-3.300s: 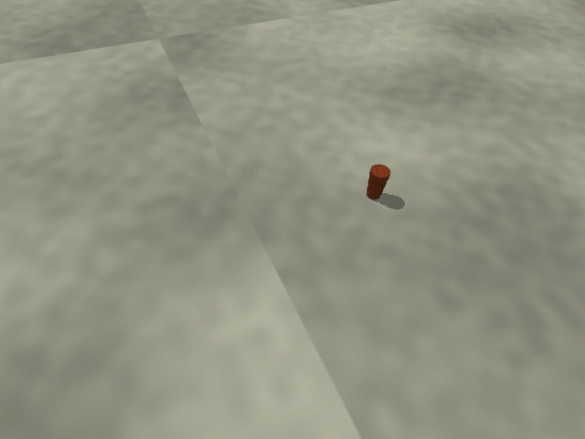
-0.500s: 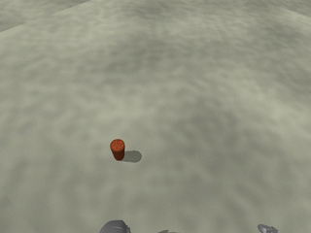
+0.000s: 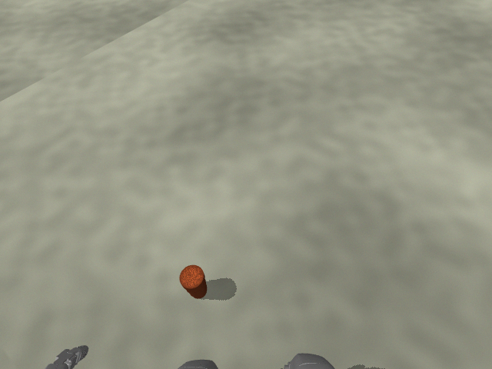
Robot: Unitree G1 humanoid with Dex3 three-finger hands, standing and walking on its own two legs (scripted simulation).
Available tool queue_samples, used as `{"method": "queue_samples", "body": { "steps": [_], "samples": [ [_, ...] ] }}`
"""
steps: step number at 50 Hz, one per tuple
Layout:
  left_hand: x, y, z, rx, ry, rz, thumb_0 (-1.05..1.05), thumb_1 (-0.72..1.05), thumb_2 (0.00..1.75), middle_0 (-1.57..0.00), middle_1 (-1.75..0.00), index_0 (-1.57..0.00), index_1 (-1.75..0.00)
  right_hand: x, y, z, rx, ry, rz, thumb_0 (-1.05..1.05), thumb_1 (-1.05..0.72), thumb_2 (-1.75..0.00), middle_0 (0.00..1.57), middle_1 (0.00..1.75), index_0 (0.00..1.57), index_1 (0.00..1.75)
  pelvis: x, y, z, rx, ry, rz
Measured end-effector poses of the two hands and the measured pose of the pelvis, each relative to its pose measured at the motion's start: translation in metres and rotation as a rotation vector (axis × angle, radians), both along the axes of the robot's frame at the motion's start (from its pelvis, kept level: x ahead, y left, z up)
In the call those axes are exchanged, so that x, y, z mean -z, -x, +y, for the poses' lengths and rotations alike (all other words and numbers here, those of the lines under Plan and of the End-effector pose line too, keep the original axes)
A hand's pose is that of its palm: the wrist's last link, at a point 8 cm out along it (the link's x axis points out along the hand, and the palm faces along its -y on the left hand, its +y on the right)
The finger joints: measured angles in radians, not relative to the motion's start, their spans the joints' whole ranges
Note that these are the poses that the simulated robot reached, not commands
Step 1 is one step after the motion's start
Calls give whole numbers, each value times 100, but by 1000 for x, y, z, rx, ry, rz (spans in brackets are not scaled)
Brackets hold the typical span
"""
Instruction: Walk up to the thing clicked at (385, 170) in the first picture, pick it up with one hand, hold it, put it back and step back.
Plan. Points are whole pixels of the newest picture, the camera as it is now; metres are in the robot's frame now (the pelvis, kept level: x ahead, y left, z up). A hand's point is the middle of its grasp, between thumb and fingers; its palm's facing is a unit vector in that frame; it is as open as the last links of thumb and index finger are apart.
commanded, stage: walk up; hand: left
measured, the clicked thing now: (195, 283) +0.48 +0.24 -0.68
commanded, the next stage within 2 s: none
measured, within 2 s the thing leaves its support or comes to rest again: neither
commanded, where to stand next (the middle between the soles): +0.15 +0.04 m, yaw +1 degrees
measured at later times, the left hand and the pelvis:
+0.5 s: hand out of the picture +0.13 +0.30 -0.17, palm faces +0.02 -0.95 -0.32, open 7.4 cm; pelvis +0.07 +0.05 +0.00, yaw +2 degrees
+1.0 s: hand (87, 368) +0.13 +0.30 -0.14, palm faces +0.00 -0.93 -0.37, open 7.4 cm; pelvis +0.09 +0.03 +0.01, yaw +1 degrees
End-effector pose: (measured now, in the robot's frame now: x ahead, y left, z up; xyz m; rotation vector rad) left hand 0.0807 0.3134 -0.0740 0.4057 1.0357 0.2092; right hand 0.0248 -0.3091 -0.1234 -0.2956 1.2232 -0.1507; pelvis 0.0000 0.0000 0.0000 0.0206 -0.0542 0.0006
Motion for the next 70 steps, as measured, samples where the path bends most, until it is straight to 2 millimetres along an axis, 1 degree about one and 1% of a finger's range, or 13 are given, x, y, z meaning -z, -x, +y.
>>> {"method": "queue_samples", "body": {
  "steps": [4, 9, 13, 17, 24, 30, 36, 40, 44, 50, 59, 64, 70],
  "samples": [
    [-12, -5, -5, -29, 1, 8, 0, 91, 90, -21, -30, -21, -30, -7, -41, 1, -27, -19, -32, 1, -90, -90, 20, 30, 21, 30, -11, -21, 0, -1, -6, -2],
    [-12, -7, 3, -51, -6, 59, 0, 90, 90, -21, -30, -21, -30, -16, -81, 3, -36, -3, -64, 1, -90, -90, 20, 30, 21, 30, -15, -44, 5, -5, 10, -4],
    [3, -15, 16, -68, 3, 88, 1, 90, 90, -21, -30, -21, -30, -18, -104, 12, -48, 30, -54, 0, -90, -90, 20, 30, 20, 30, -10, -57, 15, -16, 30, -1],
    [33, -28, 32, -89, 39, 99, 1, 90, 90, -21, -30, -21, -30, -16, -124, 28, -62, 74, -49, 0, -90, -90, 20, 30, 20, 30, 4, -69, 30, -33, 48, 0],
    [57, -42, 36, -103, 106, 139, 1, 91, 90, -20, -30, -20, -30, -29, -149, 59, -87, 88, -91, 0, -90, -90, 21, 30, 21, 30, 3, -68, 44, -32, 44, 4],
    [54, -26, 39, -109, 86, 189, 0, 91, 90, -21, -30, -21, -30, -28, -169, 63, -88, 65, -156, 0, -90, -90, 21, 30, 21, 30, 4, -66, 46, -20, 35, 18],
    [37, 8, 39, -146, 32, 242, 0, 91, 90, -21, -30, -20, -30, -20, -171, 59, -59, 14, -153, 0, -90, -90, 21, 30, 21, 30, -2, -68, 39, -15, 43, 10],
    [29, 13, 39, -154, 20, 271, 1, 91, 90, -21, -30, -20, -30, -13, -162, 58, -44, -10, -122, 0, -90, -90, 21, 30, 21, 30, -5, -72, 37, -18, 39, 4],
    [26, -3, 35, -142, 30, 255, 1, 91, 90, -21, -30, -20, -30, -10, -150, 56, -28, -17, -63, 0, -90, -90, 21, 30, 21, 30, -9, -78, 36, -18, 36, 7],
    [27, -47, 27, -104, 55, 195, 1, 91, 90, -21, -30, -20, -30, -12, -136, 52, 1, -4, 4, 1, -90, -90, 21, 30, 21, 30, -13, -88, 34, -17, 33, 10],
    [28, -109, 16, -47, 91, 104, 0, 91, 90, -21, -30, -21, -30, -24, -138, 46, 41, 36, 3, 1, -90, -90, 21, 30, 21, 30, -16, -94, 35, -7, 33, 11],
    [27, -121, 14, -27, 98, 98, 0, 91, 90, -21, -30, -21, -30, -28, -144, 45, 46, 43, -13, 1, -90, -90, 20, 30, 21, 30, -18, -97, 36, -3, 32, 17],
    [25, -116, 17, -40, 91, 123, 0, 91, 90, -21, -30, -21, -30, -27, -150, 48, 43, 35, -22, 0, -90, -90, 20, 30, 21, 30, -19, -100, 37, -1, 29, 19]
  ]
}}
